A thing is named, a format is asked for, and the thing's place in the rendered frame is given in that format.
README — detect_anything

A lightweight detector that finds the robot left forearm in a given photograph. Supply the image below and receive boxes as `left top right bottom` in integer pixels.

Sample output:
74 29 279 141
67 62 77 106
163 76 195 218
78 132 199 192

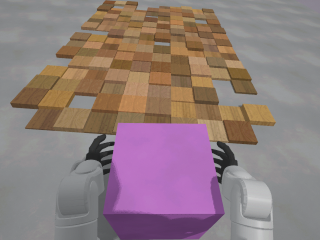
54 159 105 240

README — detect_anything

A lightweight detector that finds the left robot hand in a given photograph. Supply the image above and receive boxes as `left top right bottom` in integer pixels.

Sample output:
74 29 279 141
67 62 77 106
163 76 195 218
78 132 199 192
85 134 115 175

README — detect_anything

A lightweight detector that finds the robot right forearm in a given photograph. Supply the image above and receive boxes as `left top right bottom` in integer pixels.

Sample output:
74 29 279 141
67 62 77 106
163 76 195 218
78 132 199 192
221 165 274 240

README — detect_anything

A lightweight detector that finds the carton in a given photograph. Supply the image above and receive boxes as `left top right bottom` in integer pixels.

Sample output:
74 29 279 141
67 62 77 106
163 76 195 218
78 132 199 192
103 123 225 240

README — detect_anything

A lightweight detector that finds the right robot hand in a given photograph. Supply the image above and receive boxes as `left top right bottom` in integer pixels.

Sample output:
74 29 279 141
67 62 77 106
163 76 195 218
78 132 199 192
211 141 238 184

